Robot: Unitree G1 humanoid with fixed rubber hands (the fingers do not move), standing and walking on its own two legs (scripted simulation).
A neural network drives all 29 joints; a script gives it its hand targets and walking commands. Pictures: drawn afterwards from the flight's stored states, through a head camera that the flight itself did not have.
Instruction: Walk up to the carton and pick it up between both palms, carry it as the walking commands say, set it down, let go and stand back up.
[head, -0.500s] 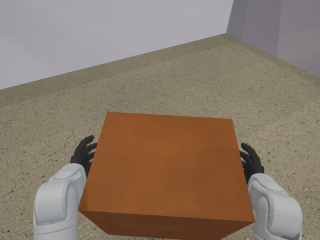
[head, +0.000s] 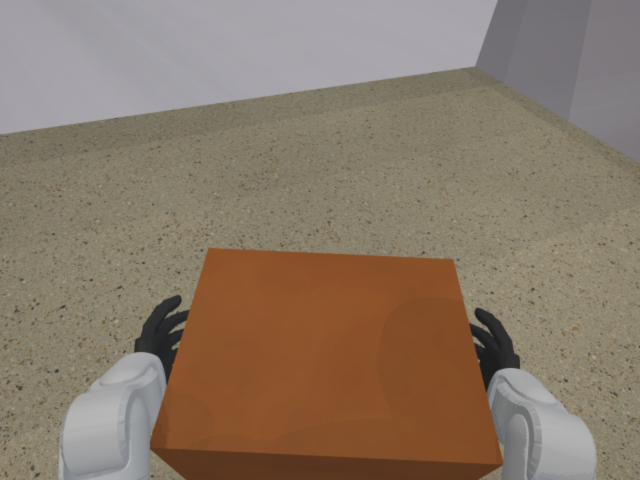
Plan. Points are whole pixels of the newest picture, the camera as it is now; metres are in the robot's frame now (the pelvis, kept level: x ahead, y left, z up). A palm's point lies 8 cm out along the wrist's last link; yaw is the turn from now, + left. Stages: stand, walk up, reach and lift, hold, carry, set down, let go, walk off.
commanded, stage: carry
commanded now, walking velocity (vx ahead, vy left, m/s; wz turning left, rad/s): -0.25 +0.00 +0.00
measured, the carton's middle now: (324, 386) +0.25 +0.01 +0.00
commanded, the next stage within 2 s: none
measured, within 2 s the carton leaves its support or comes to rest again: neither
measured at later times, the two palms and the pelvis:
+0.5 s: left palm out of the picture +0.06 +0.16 +0.10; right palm out of the picture +0.05 -0.22 +0.08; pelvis -0.20 -0.01 +0.00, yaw -2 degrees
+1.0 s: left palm out of the picture -0.13 +0.18 +0.08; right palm out of the picture -0.16 -0.19 +0.08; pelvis -0.40 +0.00 -0.01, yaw -2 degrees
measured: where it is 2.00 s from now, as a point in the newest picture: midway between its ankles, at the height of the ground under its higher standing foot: outside the picture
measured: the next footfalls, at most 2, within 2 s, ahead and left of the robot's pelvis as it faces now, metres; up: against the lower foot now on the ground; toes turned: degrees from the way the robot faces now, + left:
right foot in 0.24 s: -0.10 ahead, -0.12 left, +0.00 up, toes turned -7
left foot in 0.62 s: -0.26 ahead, +0.13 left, +0.00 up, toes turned +3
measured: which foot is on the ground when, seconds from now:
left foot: down 0.00-0.24, up 0.26-0.60, down 0.62-1.00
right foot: up 0.00-0.22, down 0.24-0.62, up 0.64-0.96, down 0.98-1.00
